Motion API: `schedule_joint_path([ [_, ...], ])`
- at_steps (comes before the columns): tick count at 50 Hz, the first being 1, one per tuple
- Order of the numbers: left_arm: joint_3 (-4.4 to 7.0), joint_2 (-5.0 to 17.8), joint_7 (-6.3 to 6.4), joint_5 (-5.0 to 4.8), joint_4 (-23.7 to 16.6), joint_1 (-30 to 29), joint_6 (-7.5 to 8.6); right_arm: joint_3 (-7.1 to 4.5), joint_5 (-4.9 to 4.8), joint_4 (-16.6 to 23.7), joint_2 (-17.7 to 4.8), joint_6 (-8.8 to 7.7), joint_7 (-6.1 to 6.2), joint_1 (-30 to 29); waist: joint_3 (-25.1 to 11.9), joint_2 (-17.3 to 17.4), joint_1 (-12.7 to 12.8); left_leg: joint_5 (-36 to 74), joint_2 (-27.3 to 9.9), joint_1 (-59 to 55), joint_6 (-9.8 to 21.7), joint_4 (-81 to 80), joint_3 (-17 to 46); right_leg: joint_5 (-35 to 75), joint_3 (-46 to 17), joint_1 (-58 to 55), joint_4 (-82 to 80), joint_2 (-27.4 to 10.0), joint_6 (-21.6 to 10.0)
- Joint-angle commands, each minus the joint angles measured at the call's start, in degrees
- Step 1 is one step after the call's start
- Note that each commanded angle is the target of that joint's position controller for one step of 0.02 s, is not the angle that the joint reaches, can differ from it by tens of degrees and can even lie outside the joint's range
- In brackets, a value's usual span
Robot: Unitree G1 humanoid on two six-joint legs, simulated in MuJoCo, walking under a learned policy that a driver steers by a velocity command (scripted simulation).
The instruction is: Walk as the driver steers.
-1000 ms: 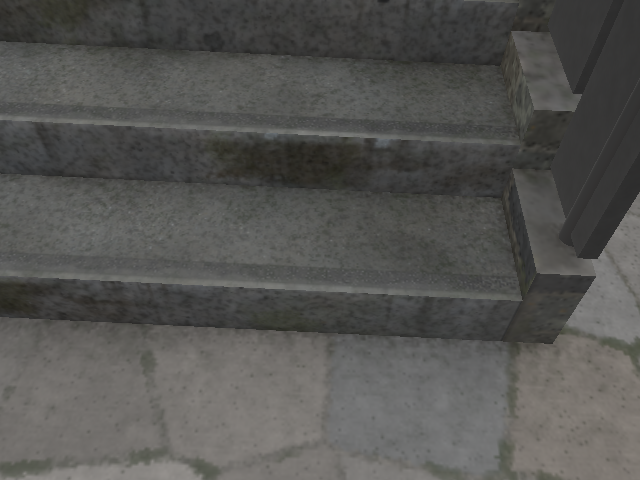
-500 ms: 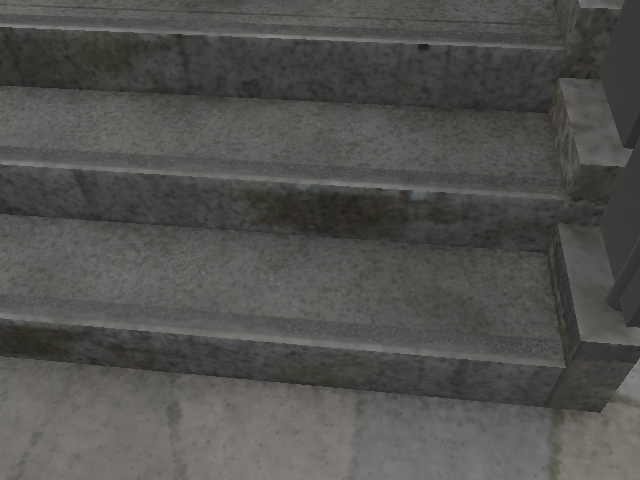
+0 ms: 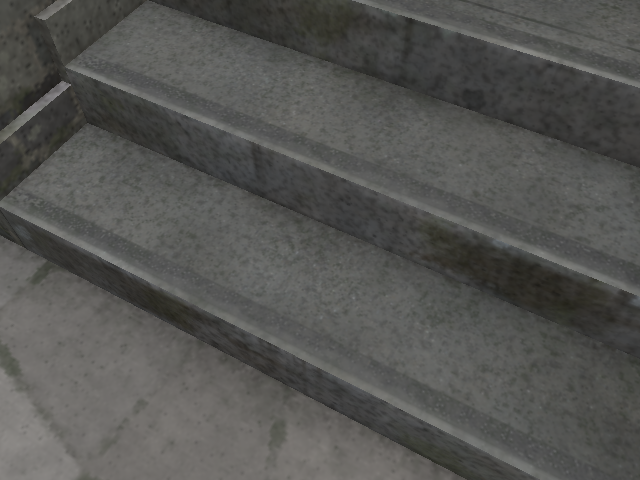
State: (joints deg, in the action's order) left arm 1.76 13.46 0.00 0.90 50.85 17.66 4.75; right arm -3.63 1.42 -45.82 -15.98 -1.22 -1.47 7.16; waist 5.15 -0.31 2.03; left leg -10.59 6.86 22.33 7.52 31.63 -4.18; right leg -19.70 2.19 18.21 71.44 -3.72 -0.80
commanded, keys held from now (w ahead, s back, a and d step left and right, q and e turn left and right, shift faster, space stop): w+q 0.08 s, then w+e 0.48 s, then e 0.44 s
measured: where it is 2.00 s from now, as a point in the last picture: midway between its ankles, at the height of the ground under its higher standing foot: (517, 222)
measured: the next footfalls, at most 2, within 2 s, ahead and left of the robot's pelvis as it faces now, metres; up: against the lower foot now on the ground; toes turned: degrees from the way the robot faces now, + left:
right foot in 0.54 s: +0.53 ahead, -0.13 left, +0.17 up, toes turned -7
left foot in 0.92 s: +0.72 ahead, +0.00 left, +0.17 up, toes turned -18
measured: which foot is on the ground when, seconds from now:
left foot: down 0.00-0.58, up 0.60-0.90, down 0.92-1.00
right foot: up 0.00-0.52, down 0.54-0.90, up 0.92-1.00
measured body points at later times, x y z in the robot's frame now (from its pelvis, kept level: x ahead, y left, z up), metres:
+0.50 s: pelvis +0.30 -0.04 -0.01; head +0.35 -0.04 +0.44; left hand +0.53 +0.18 -0.09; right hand +0.20 -0.28 -0.15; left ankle +0.06 +0.04 -0.72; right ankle +0.41 -0.13 -0.52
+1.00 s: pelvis +0.62 -0.10 +0.17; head +0.66 -0.11 +0.62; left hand +0.79 +0.14 +0.05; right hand +0.74 -0.37 +0.09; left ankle +0.68 +0.01 -0.55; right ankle +0.52 -0.18 -0.39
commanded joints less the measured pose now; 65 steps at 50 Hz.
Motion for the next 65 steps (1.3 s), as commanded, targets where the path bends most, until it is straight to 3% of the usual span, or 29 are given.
schedule_joint_path([
  [1, 1.12, 6.8, 0.08, 1.56, -5.0, 0.3, -0.04, -1.97, -1.07, 0.9, -7.1, -1.01, 1.07, 5.8, -6.1, -1.6, -0.9, 18.5, -17.1, -16.2, 9.9, -17.6, 22.6, 2.1, -4.5, 14.3, -1.8, -3.3, 0.6],
  [10, 0.25, 3.8, -1.21, 1.2, -7.4, -9.4, -2.37, -0.59, -1.04, -3.4, -5.8, -3.52, 1.0, 13.8, -5.0, 4.1, -3.9, 31.3, -12.5, -18.1, 2.6, -20.4, 11.8, 17.0, 0.7, 16.2, -21.8, -2.1, 2.3],
  [17, 0.96, 4.5, 1.29, 0.34, -10.5, -17.8, -2.75, -0.32, 1.79, -8.5, -6.8, -3.64, 2.99, 25.7, 0.7, 2.9, -6.7, 34.0, -24.6, -45.2, 9.7, -18.7, 17.2, -8.3, -6.7, 57.0, 25.1, 2.0, -3.9],
  [19, 0.3, 3.7, 2.05, -0.81, -13.4, -21.0, -2.79, 0.3, 2.33, -9.5, -5.7, -3.86, 3.32, 24.7, 4.9, 0.4, -5.1, 28.4, -24.3, -45.8, 7.1, -20.0, 13.1, -16.0, -8.0, 65.8, 31.7, 2.9, -5.4],
  [23, -2.84, -1.3, 0.94, 0.76, -19.1, -29.8, -2.17, 1.92, 3.25, -13.0, -2.8, -4.99, 3.69, 30.0, 4.0, 3.5, -6.6, 40.3, -21.9, -46.3, 3.1, -18.6, 5.7, -26.1, 1.0, 72.9, 35.4, 2.5, -6.3],
  [25, -5.41, -3.8, 0.36, 1.01, -22.7, -32.5, -1.68, 2.55, 1.53, -12.7, -2.8, -4.31, 4.01, 26.1, 1.7, 0.8, -3.3, 57.4, -17.8, -33.4, -0.4, -21.0, -2.0, -26.1, 7.6, 56.1, 20.2, 2.5, -7.7],
  [26, -5.95, -3.9, -0.85, 1.46, -20.7, -24.0, -2.33, 2.65, -1.59, -10.6, -4.2, -3.81, 4.81, 19.2, -7.3, -4.3, 3.0, 75.2, -16.2, -18.3, -0.8, -18.9, -3.6, -11.4, 7.9, 25.9, 7.5, 5.1, -9.6],
  [28, -3.62, 0.5, -0.37, 0.3, -15.3, -7.3, -4.02, 0.67, -3.85, -7.9, -12.4, -4.8, 2.9, 20.5, -19.1, 2.7, 8.7, 106.7, -20.4, -9.9, 0.3, 0.8, 1.7, -2.4, 8.6, -7.8, -3.9, 11.6, -8.9],
  [29, -1.43, 4.4, 0.79, 0.98, -11.2, 4.3, -4.18, 0.01, -6.16, -5.1, -13.9, -5.04, 1.75, 15.9, -25.1, -2.9, 14.8, 100.2, -14.3, 1.8, -4.9, 21.0, 1.4, 2.8, -3.8, -25.2, -13.6, 8.2, -13.5],
  [30, 0.86, 9.1, 1.99, 0.56, -6.6, 13.9, -4.59, -0.4, -5.83, -2.1, -14.0, -5.53, 0.47, 7.8, -30.5, -13.4, 19.8, 28.1, -2.2, 11.4, -9.4, 54.3, 3.6, 13.6, -26.7, -33.3, -34.3, -2.2, -22.2],
  [31, 2.07, 12.7, 3.7, -0.56, -4.9, 10.0, -4.8, 1.11, -2.38, 0.6, -10.4, -6.49, -0.61, 6.0, -37.7, -19.0, 13.4, -8.0, 2.2, 15.5, -9.7, 71.2, 7.4, 33.8, -47.9, -35.0, -35.6, -7.1, -23.9],
  [32, 3.19, 13.0, 4.5, -0.49, -3.5, 8.0, -4.77, 1.53, 0.1, 3.6, -6.9, -6.39, -1.26, 1.1, -28.5, -3.7, 10.5, -6.2, -1.7, 16.1, -8.0, 70.2, 11.1, 25.8, -42.7, -23.8, -34.6, -2.9, -18.3],
  [34, 2.33, 7.2, 5.59, 1.53, -0.6, 4.0, -4.03, 3.41, 1.5, 6.6, 0.7, -4.29, 0.02, -1.0, -6.1, 8.6, 3.9, -11.9, -6.0, 23.1, -6.5, 67.7, 11.3, 20.2, -36.1, -2.1, -34.1, -0.2, -13.4],
  [36, 1.13, 2.1, 5.04, 1.98, -0.1, 0.9, -2.76, 4.53, 2.09, 10.6, 2.7, -1.67, 1.67, -4.0, -0.4, 10.0, -0.5, -13.3, -7.8, 24.0, -6.5, 61.3, 11.3, 15.8, -27.8, 8.4, -37.5, 2.8, -10.7],
  [38, 0.71, 0.8, 3.96, 2.57, 0.5, -0.2, -0.99, 5.24, 1.89, 13.1, 4.9, -0.72, 3.91, -3.1, -1.4, 2.6, -3.4, -17.6, -3.8, 25.4, -7.2, 73.6, 7.0, 21.1, -24.9, 13.5, -39.5, 4.2, -12.7],
  [41, 2.01, 5.6, 4.83, 1.37, -3.6, -7.6, -1.52, 5.61, 0.99, 21.1, 0.8, -1.76, 3.8, -8.4, 0.5, 6.2, -7.6, -8.0, -7.5, 4.4, -11.1, 29.6, 2.9, 28.7, -16.4, 28.0, -48.4, 7.5, -9.9],
  [42, 1.81, 4.3, 5.12, 1.54, -4.1, -5.4, -1.59, 5.8, -1.08, 19.2, 2.4, -1.71, 4.05, -5.7, -7.9, 6.7, -6.7, 0.2, -3.9, -14.5, -11.0, 24.0, -0.2, 37.2, -16.5, 29.6, -48.6, 8.4, -9.5],
  [44, 3.33, 9.1, 3.6, 0.64, -7.5, -14.3, -0.25, 3.26, -1.2, 11.8, -1.5, 0.83, 6.08, 19.7, -21.0, 3.5, -19.3, 15.8, -4.6, -34.9, -7.3, 13.7, 5.0, 58.9, -16.8, 21.4, -30.3, 8.7, -3.6],
  [45, 3.5, 7.8, 2.22, -0.3, -9.8, -19.3, -0.13, 2.11, 0.0, 7.8, -3.0, 0.84, 6.69, 30.5, -24.6, 13.7, -26.5, 36.3, -7.9, -41.8, -2.8, -4.8, 5.5, 25.2, -9.8, 20.3, -4.2, 16.8, 1.5],
  [46, 3.1, 5.2, 0.6, -0.73, -11.6, -16.0, 0.24, 1.47, -0.58, 6.7, -3.5, 0.22, 7.22, 21.4, -20.2, 14.5, -16.3, 45.9, -15.3, -44.6, 2.8, -6.5, 17.4, -8.6, -8.6, 29.6, 11.0, 18.0, 3.5],
  [47, 2.05, 1.8, 0.6, 0.49, -12.7, -16.9, 0.19, 1.18, 0.14, 7.3, -3.5, -1.39, 6.83, 17.9, -9.7, 5.6, -13.7, 68.6, -18.3, -35.1, 2.7, -7.1, 14.3, -13.2, -7.6, 33.0, 21.7, 15.0, 1.3],
  [48, 2.36, 2.1, 0.62, -0.61, -13.4, -1.8, -0.69, 1.27, 2.19, 8.4, -3.8, -3.21, 5.85, 13.0, -15.2, 1.0, -2.1, 85.0, -30.0, -40.8, 9.9, 0.8, 23.3, -16.6, -13.5, 39.2, 32.4, 14.7, 2.6],
  [50, 1.95, 2.7, 1.96, 0.64, -13.4, 2.7, -3.95, 1.5, 1.54, 11.1, 0.1, -5.05, 5.11, 3.2, -17.4, -6.2, 3.0, 48.2, -31.5, -29.7, 11.3, -5.2, 22.8, -13.3, -12.4, 39.7, 38.2, 7.9, 2.9],
  [52, 1.8, 1.0, 1.84, 2.25, -18.5, -6.5, -6.11, 1.12, -0.15, 9.0, -1.4, -6.03, 4.56, 2.0, -7.3, -0.9, 1.7, 33.3, -28.4, -17.1, 7.6, -13.0, 17.8, -13.4, -7.9, 42.6, 41.6, 5.7, 3.1],
  [54, 1.0, -0.7, 2.17, 1.33, -25.2, -16.7, -7.49, 0.39, 0.05, 3.8, -3.4, -6.12, 4.51, 8.3, -3.2, 3.1, -0.6, 30.7, -28.5, -15.8, 6.4, -17.4, 12.8, -14.2, -8.6, 49.9, 47.7, 4.2, 0.8],
  [59, -1.55, -4.4, 2.38, 1.96, -33.8, -27.6, -7.4, -0.08, 0.48, -3.1, -3.4, -4.65, 3.94, 15.8, -4.1, 2.7, -1.9, 16.7, -22.8, -22.4, 1.7, -20.5, 3.9, -15.0, -7.0, 59.2, 40.0, 0.2, -1.7],
  [63, -3.54, -6.1, -0.36, -0.2, -36.4, -29.7, -8.25, -1.04, 0.11, -1.9, -7.9, -2.89, 4.36, 16.1, -12.4, 9.2, -3.7, 29.4, -21.0, -19.6, 2.7, -27.9, -2.8, -15.2, 3.7, 31.3, 5.7, -1.5, -3.1],
  [64, -2.59, -4.4, -0.22, -1.07, -33.8, -26.7, -9.13, -0.96, -0.62, -1.7, -7.4, -1.81, 3.93, 15.7, -13.8, 8.8, -4.3, 40.2, -20.5, -18.3, 3.1, -26.6, -4.6, -17.8, 10.2, 21.9, -0.7, 1.5, -3.3],
  [65, -1.6, -3.4, 0.3, -1.17, -29.7, -17.0, -9.23, -1.47, -1.28, -1.3, -11.2, -1.91, 3.0, 15.9, -19.7, 11.8, -0.7, 77.0, -22.1, -20.7, 2.3, -15.7, -5.7, -13.9, 12.0, 9.2, 0.5, 6.2, -4.8],
])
